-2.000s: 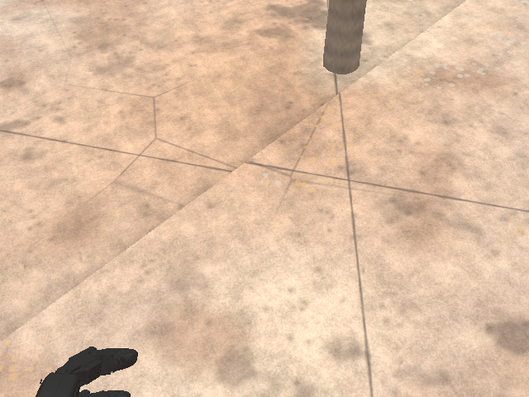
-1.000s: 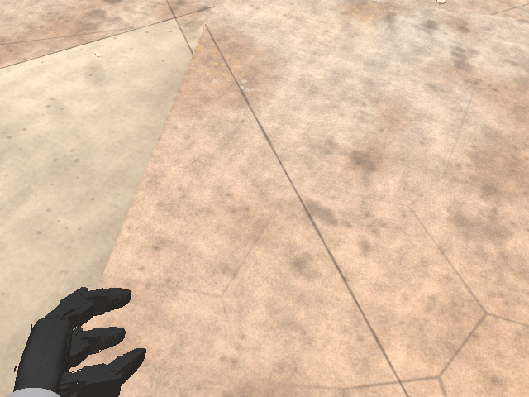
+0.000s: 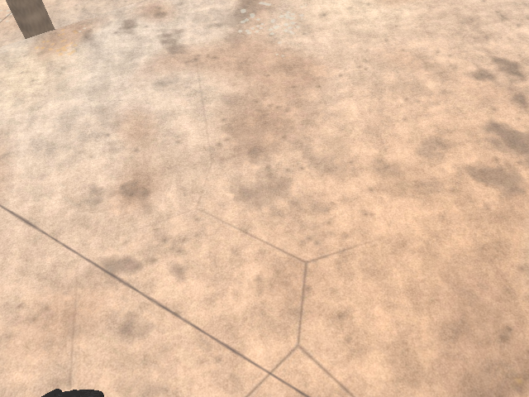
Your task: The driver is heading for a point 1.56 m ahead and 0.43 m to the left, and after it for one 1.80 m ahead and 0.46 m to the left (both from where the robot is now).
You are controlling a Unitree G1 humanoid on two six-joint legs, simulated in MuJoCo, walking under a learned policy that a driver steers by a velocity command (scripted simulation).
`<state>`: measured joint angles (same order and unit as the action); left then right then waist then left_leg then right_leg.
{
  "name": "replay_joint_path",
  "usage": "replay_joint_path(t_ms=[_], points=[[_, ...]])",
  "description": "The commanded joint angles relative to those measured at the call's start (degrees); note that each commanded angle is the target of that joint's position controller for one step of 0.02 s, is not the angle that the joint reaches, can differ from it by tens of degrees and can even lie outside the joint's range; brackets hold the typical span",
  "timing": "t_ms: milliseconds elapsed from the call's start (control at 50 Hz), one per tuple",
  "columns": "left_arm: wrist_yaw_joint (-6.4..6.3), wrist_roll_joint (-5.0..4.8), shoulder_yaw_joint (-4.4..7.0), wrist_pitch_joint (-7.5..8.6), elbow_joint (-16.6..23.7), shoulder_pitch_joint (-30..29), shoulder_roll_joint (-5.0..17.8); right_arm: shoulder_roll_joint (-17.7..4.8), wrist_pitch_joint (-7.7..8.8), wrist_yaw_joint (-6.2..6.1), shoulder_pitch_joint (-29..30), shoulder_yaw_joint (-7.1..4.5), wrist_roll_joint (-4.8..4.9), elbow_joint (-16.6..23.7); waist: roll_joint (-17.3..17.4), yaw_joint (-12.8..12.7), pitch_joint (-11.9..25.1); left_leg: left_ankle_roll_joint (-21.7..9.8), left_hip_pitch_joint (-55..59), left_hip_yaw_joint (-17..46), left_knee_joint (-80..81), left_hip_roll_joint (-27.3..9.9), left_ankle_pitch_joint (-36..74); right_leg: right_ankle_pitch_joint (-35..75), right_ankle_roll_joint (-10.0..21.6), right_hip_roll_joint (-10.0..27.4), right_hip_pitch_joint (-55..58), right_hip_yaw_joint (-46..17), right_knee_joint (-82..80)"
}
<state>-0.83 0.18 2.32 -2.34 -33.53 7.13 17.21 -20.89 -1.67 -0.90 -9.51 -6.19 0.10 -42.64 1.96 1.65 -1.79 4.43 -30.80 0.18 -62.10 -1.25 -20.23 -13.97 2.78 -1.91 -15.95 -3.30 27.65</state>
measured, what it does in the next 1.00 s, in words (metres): steps on the spot: left foot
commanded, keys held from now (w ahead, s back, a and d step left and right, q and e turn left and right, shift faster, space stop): shift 1.00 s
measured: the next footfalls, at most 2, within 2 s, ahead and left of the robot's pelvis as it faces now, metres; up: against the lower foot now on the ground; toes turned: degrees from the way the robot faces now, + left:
left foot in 0.22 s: +0.01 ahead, +0.15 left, +0.00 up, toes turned -2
right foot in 1.68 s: +0.09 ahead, -0.13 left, +0.00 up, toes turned -5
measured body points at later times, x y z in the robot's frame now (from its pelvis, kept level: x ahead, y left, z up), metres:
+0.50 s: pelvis -0.01 +0.03 -0.01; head +0.00 +0.04 +0.44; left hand +0.13 +0.29 -0.12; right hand +0.11 -0.22 -0.11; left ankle -0.03 +0.15 -0.74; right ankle +0.00 -0.09 -0.74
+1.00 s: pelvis -0.01 +0.04 +0.00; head +0.00 +0.04 +0.45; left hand +0.09 +0.29 -0.14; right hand +0.05 -0.22 -0.13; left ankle -0.03 +0.15 -0.74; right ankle +0.00 -0.10 -0.74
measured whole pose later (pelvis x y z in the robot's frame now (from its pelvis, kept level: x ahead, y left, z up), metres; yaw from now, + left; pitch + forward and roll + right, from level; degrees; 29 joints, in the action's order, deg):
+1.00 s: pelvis -0.01 +0.04 +0.00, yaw -3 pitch -1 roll +0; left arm -3.0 0.2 2.5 -2.0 -52.7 11.7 13.4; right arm -13.4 1.1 -1.2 -13.6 -0.2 0.0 -53.3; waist -0.7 0.4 -1.0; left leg -0.8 -7.6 -1.2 -24.2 0.4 -15.9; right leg -12.2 -0.9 -1.5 -12.0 -6.4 24.8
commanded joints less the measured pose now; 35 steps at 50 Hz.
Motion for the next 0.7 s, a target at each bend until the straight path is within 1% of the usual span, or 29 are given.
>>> replay_joint_path(t_ms=[20,60,100,160,180,200,220,240,260,280,300,320,340,380,420,520,600,700], points=[[-0.75,0.7,1.7,0.94,3.2,-1.0,7.8,-2.4,0.91,0.02,1.1,0.62,-0.1,3.8,-8.1,-2.0,9.6,0.4,1.2,1.6,3.4,-1.3,2.8,31.7,11.5,14.7,8.6,-9.7,-4.1],[-0.56,0.74,1.5,0.9,2.9,-2.3,7.5,-1.9,0.93,0.06,0.3,1.06,-0.02,3.8,-9.3,-2.1,8.4,0.1,4.1,1.5,7.7,-1.7,2.0,28.7,11.6,14.3,5.8,-10.3,-4.1],[-0.11,0.68,1.37,0.78,2.3,-2.8,7.3,-1.7,0.95,0.04,-0.2,1.35,-0.01,3.9,-10.0,-2.4,7.3,-0.3,7.3,1.0,11.5,-1.5,-0.1,27.5,11.8,14.0,3.3,-11.3,-3.6],[0.34,0.36,0.98,0.71,1.2,-3.2,6.1,-1.0,1.12,0.18,-1.8,1.72,0.1,3.9,-10.8,-2.3,6.9,-0.9,10.9,0.6,17.9,-1.0,-1.4,27.8,12.1,13.8,2.4,-13.5,-2.2],[0.36,0.08,0.76,0.7,0.8,-3.7,5.5,-0.4,1.27,0.32,-2.9,1.91,0.11,3.6,-10.6,-1.5,6.9,-1.3,12.9,0.3,22.0,-0.8,0.1,27.7,11.6,13.2,2.1,-13.7,-1.3],[0.41,-0.76,0.38,0.44,-0.1,-3.3,4.5,1.1,1.42,0.44,-4.1,2.33,0.2,3.4,-10.5,0.0,6.0,-2.1,15.3,-1.3,32.1,0.4,3.0,23.5,9.9,10.9,2.0,-12.8,-0.6],[0.3,-0.98,0.2,0.54,-0.6,-2.4,3.7,0.9,1.74,0.61,-5.4,2.55,-0.38,2.8,-9.2,0.4,5.8,-3.2,19.9,0.0,38.3,-0.4,12.4,18.9,7.5,9.3,0.0,-12.6,0.3],[0.24,-0.14,-0.04,1.09,-0.3,0.4,2.6,-3.7,2.11,0.37,-5.4,1.73,-1.37,3.3,-1.3,-2.3,6.8,-5.7,23.3,6.8,38.3,-6.6,26.6,10.8,3.5,4.8,-2.4,-9.8,4.7],[0.52,0.6,0.07,1.75,-0.7,2.3,2.4,-4.5,2.26,0.35,-3.0,1.72,-1.2,3.3,7.0,-5.3,7.1,-10.4,21.7,10.2,38.4,-10.3,31.6,0.9,0.6,0.5,-2.7,-5.0,5.9],[0.32,1.11,0.29,1.93,-0.7,0.3,3.3,-1.3,2.6,0.55,-0.9,2.5,-1.08,3.5,8.3,-4.4,6.9,-13.3,16.9,12.5,40.5,-11.6,23.2,-2.1,-1.4,1.0,0.7,-3.8,4.0],[0.04,1.04,0.65,1.64,-1.0,-1.7,4.0,0.2,2.95,0.64,0.6,2.94,-1.05,3.7,6.6,-3.7,6.0,-11.9,16.1,10.9,41.1,-9.6,16.8,0.1,-1.8,1.4,2.2,-3.8,2.9],[-0.15,1.0,0.76,1.07,-1.2,-2.7,3.7,0.0,3.23,0.58,0.7,2.95,-0.91,3.7,5.0,-2.7,5.3,-10.0,16.0,8.8,41.1,-7.7,12.5,2.6,-1.7,1.3,2.5,-4.0,2.2],[-0.22,1.0,0.73,0.43,-1.5,-2.6,3.1,-0.2,3.57,0.54,0.4,3.04,-0.86,3.7,4.3,-2.3,4.4,-8.7,15.6,7.2,41.1,-6.4,9.5,3.9,-1.4,1.4,2.8,-4.7,0.9],[-0.18,0.81,0.78,0.15,-2.3,-1.7,2.7,0.1,3.83,0.24,-1.2,3.21,-0.75,2.9,2.4,-1.7,3.3,-7.3,15.8,5.2,40.8,-4.6,6.9,5.5,-0.8,1.7,2.8,-5.3,-0.6],[-0.26,0.63,0.85,0.53,-3.3,-0.4,2.3,0.8,3.66,-0.08,-2.3,3.49,-0.63,2.4,0.8,-1.3,3.1,-7.0,17.2,4.5,40.2,-4.0,7.6,7.1,-0.6,1.9,2.1,-5.7,-1.4],[-0.83,0.55,1.13,1.14,-5.8,2.1,2.2,1.3,3.28,-0.43,-2.4,3.87,-0.53,1.8,-1.8,-0.9,3.5,-7.2,19.3,3.4,39.5,-3.1,9.4,9.3,-1.1,2.1,1.8,-5.9,-2.5],[-1.35,0.47,1.32,1.2,-7.6,3.8,2.5,1.5,3.32,-0.24,-2.1,4.15,-0.43,0.7,-2.4,-1.2,3.4,-7.1,19.4,2.8,39.8,-2.5,10.6,11.1,-1.3,2.4,3.0,-6.0,-3.0],[-1.85,0.32,1.44,1.11,-9.7,5.0,2.7,1.5,3.44,-0.08,-2.3,4.37,-0.31,-1.3,-2.2,-1.5,3.1,-6.8,19.4,2.4,40.6,-2.0,11.7,12.9,-1.3,2.6,4.7,-5.9,-3.5]])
